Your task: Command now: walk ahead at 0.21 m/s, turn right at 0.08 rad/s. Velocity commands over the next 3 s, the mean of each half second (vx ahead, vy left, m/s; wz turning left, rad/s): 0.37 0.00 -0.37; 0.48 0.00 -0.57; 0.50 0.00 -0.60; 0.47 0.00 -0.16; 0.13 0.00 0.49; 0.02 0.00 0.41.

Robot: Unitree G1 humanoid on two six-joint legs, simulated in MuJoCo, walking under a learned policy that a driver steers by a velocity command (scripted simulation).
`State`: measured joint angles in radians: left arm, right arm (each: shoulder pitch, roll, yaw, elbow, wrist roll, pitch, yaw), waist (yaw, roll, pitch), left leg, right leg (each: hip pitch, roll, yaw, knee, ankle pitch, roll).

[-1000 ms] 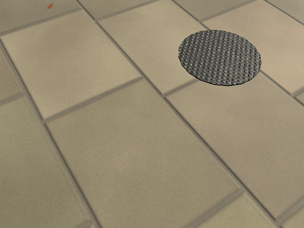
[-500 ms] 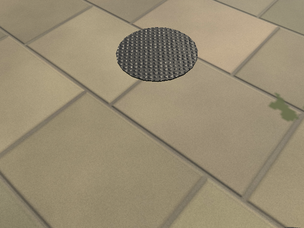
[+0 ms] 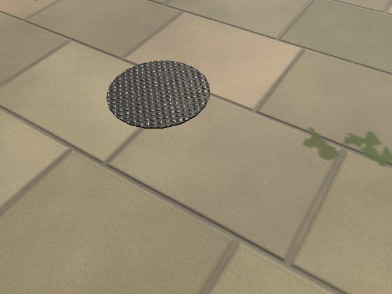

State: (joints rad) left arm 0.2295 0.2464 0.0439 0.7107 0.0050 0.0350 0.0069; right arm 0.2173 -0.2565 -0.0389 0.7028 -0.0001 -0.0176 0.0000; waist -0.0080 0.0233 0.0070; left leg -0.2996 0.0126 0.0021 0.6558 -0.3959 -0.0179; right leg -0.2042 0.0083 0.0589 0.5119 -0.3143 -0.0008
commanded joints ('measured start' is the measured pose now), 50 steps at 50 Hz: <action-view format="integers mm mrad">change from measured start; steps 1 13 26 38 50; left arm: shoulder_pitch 67 13 -195 137 77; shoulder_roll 207 147 49 221 208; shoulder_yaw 56 43 16 80 62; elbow -33 -113 -131 -105 -55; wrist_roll -2 -57 -27 -25 -29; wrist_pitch -44 -86 -85 -95 -99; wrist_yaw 11 10 -55 -44 0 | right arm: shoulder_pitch -135 220 140 26 -187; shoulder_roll -140 -227 -177 -197 -104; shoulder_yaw -46 -81 -65 -35 -10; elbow -126 -50 19 -96 -135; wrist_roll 22 -7 -1 55 -15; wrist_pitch -35 -87 -81 -124 -87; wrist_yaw -5 13 -18 0 -5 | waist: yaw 76 -77 -73 123 67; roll -268 187 33 -102 -80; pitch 119 29 131 -208 13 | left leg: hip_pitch -300 378 263 -512 -273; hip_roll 11 424 235 24 43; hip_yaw -13 -665 109 -113 -51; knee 224 -496 -540 748 24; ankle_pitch -144 -412 435 -51 472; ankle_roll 23 260 164 40 -59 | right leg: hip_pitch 37 -627 -515 489 -67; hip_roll -294 -17 -86 -299 -65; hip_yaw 437 131 -53 630 210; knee -347 615 249 -249 -273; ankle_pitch -396 -227 344 -121 269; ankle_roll -228 -23 5 -357 -228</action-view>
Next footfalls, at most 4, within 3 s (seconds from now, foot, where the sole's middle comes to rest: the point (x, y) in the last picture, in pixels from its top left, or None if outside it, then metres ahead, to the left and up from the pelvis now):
0.20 left None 0.10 0.13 -0.77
0.68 right None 0.38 -0.16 -0.77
1.18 left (241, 236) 0.73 -0.12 -0.77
1.72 right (345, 234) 0.73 -0.50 -0.77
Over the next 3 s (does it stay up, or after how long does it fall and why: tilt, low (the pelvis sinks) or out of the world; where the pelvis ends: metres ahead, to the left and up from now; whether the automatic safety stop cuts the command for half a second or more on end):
stays up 0.89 -0.59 0.00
